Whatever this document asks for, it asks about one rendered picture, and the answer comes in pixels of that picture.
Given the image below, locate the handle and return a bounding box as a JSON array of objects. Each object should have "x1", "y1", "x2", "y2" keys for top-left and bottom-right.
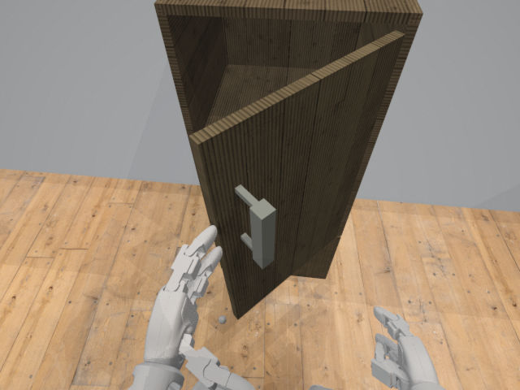
[{"x1": 235, "y1": 184, "x2": 276, "y2": 269}]

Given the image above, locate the robot right hand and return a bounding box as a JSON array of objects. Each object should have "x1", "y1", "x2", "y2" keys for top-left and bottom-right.
[{"x1": 371, "y1": 306, "x2": 440, "y2": 390}]

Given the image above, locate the cupboard door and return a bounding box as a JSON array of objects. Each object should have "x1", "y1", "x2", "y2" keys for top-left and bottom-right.
[{"x1": 189, "y1": 30, "x2": 405, "y2": 320}]

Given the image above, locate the robot left hand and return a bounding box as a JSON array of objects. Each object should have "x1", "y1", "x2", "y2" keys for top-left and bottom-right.
[{"x1": 143, "y1": 225, "x2": 255, "y2": 390}]

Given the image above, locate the left robot forearm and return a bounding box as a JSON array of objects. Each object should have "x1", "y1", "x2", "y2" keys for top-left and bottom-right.
[{"x1": 128, "y1": 362, "x2": 184, "y2": 390}]

